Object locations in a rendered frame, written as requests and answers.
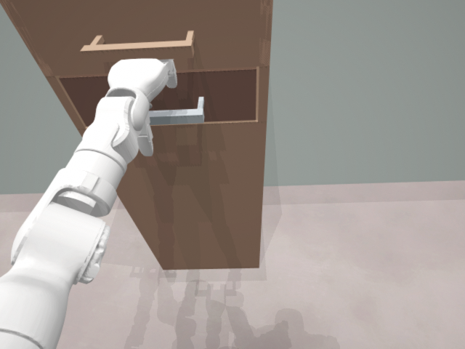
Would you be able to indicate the cabinet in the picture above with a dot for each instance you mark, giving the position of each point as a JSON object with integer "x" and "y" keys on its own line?
{"x": 197, "y": 201}

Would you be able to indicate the robot left upper arm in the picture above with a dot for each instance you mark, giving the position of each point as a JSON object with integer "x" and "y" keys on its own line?
{"x": 65, "y": 247}

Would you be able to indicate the left robot hand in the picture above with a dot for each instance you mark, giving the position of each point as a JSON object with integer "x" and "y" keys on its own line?
{"x": 149, "y": 76}

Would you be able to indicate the drawer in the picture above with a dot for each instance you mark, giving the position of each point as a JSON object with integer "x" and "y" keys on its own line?
{"x": 229, "y": 93}

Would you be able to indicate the robot left forearm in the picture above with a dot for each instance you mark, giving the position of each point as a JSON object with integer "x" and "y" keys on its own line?
{"x": 88, "y": 183}

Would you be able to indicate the handle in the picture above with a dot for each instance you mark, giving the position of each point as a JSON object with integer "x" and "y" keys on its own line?
{"x": 161, "y": 50}
{"x": 185, "y": 116}

